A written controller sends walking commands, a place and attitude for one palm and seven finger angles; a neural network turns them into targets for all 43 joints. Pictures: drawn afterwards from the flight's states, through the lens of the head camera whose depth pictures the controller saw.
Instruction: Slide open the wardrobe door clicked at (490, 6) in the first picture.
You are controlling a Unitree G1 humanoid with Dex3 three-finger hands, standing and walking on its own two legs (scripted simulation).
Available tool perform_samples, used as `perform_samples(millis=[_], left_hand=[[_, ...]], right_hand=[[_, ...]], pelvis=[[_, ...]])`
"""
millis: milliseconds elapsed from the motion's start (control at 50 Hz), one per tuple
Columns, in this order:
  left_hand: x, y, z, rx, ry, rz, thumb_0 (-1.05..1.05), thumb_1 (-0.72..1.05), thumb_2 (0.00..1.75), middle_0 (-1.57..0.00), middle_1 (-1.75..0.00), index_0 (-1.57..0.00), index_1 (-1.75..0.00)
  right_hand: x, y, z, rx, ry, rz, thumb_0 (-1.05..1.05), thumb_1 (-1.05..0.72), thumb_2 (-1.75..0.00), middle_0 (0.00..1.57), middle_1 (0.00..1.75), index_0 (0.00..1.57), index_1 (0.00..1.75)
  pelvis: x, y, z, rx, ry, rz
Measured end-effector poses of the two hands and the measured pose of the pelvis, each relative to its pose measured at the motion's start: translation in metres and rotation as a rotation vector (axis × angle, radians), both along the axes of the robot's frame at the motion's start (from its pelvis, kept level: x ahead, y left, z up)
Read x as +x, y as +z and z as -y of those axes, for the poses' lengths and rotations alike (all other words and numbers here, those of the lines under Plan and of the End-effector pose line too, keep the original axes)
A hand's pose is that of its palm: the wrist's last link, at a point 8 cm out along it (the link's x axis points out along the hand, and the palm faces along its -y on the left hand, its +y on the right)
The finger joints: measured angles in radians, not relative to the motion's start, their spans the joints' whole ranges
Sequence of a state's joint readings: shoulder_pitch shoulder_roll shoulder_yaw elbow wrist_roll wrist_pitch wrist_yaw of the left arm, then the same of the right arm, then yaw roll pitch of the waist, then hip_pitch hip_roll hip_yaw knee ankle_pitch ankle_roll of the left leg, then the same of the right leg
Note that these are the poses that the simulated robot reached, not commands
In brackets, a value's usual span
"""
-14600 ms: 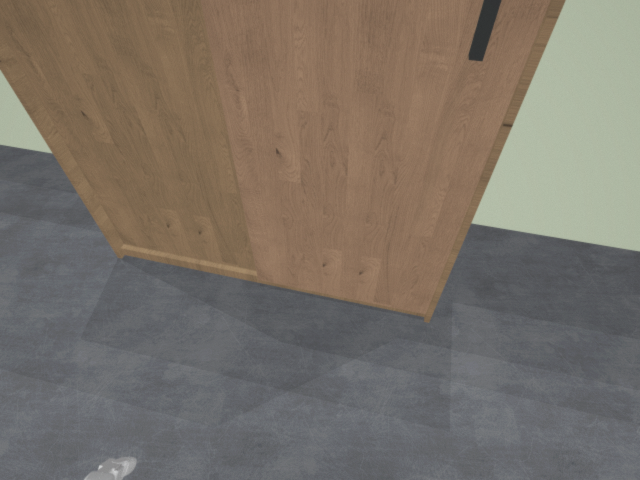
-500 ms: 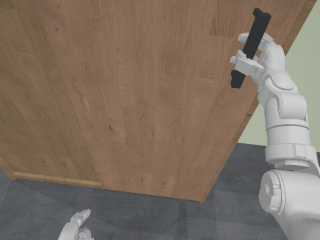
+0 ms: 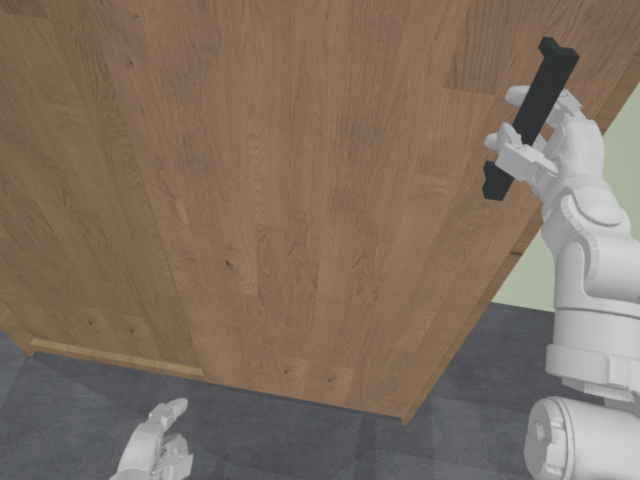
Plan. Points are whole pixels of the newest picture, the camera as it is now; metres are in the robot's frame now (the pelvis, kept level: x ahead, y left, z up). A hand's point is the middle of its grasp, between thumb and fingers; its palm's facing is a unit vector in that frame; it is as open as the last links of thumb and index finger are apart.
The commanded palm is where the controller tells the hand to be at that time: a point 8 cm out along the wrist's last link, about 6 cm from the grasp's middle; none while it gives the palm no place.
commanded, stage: tug the door sideways, standing still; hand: right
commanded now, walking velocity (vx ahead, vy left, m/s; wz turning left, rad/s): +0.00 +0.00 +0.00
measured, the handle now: (518, 123) +0.47 -0.18 +0.27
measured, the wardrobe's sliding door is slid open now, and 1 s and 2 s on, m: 0.00 0.00 0.22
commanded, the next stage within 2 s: step sideways, sliding the door along in 0.44 s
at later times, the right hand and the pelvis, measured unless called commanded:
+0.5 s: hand (503, 143) +0.42 -0.15 +0.26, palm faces +0.16 +0.99 -0.03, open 5.7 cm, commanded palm +0.40 -0.15 +0.26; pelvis +0.01 +0.01 -0.01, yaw -7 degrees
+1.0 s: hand (489, 147) +0.43 -0.14 +0.25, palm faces +0.39 +0.92 -0.10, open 6.2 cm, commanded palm +0.40 -0.12 +0.25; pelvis +0.01 +0.09 -0.02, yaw -6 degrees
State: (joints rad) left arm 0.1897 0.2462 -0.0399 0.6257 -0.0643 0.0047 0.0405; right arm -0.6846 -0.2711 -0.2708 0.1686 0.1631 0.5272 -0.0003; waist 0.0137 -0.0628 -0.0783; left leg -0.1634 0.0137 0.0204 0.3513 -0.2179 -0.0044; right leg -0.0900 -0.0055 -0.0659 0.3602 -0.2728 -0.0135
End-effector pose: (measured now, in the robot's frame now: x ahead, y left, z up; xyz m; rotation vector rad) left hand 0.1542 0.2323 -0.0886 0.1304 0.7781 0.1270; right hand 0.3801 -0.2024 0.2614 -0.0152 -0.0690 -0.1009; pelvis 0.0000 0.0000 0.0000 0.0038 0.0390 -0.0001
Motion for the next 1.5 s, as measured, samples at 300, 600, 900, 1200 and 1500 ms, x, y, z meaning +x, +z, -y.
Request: perform_samples(millis=[300, 600, 900, 1200, 1500], left_hand=[[0.063, 0.001, 0.016, 0.035, -0.13, 0.012, 0.02, 0.91, 0.9, -0.2, -0.3, -0.2, -0.3], [0.034, -0.014, 0.042, 0.001, -0.214, -0.03, 0.01, 0.91, 0.9, -0.21, -0.3, -0.21, -0.3], [-0.057, -0.05, -0.042, 0.036, -0.074, -0.296, 0.01, 0.92, 0.9, -0.21, -0.3, -0.21, -0.3], [0.11, -0.043, -0.106, 0.096, -0.249, -0.053, 0.02, 0.91, 0.9, -0.2, -0.3, -0.2, -0.3], [0.224, -0.025, -0.093, -0.122, -0.484, 0.13, 0.01, 0.9, 0.9, -0.21, -0.3, -0.21, -0.3]], right_hand=[[0.01, 0.003, 0.001, 0.009, -0.019, -0.044, 0.0, -0.72, -0.84, 0.38, 1.38, 0.36, 1.36], [0.01, 0.002, -0.001, -0.074, -0.067, -0.022, -0.02, -0.71, -0.83, 0.39, 1.4, 0.31, 1.4], [0.014, -0.013, -0.01, -0.132, -0.192, 0.237, -0.03, -0.72, -0.85, 0.45, 1.4, 0.21, 1.4], [0.016, -0.018, -0.035, -0.166, -0.341, 0.328, -0.03, -0.69, -0.84, 0.45, 1.4, 0.24, 1.32], [0.021, -0.02, -0.09, -0.223, -0.479, 0.358, -0.06, -0.67, -0.83, 0.48, 1.41, 0.19, 1.24]], pelvis=[[0.019, -0.002, -0.005, 0.004, -0.063, -0.014], [-0.007, -0.006, -0.004, 0.015, -0.132, -0.013], [-0.011, -0.013, -0.055, 0.005, -0.074, 0.072], [0.028, -0.029, -0.135, 0.0, -0.209, 0.071], [0.112, -0.03, -0.225, 0.007, -0.244, 0.109]])
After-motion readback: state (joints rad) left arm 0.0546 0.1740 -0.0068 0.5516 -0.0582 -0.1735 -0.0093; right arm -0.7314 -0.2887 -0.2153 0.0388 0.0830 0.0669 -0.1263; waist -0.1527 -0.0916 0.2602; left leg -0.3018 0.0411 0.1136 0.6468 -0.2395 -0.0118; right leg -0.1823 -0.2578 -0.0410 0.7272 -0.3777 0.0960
